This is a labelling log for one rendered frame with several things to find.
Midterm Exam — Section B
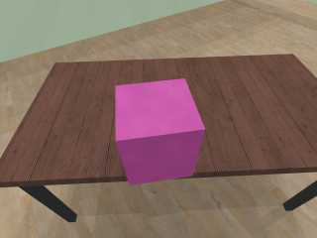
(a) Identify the carton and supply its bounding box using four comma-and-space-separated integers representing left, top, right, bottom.
115, 78, 206, 185

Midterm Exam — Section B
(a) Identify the table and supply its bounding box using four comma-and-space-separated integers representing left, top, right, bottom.
0, 54, 317, 222

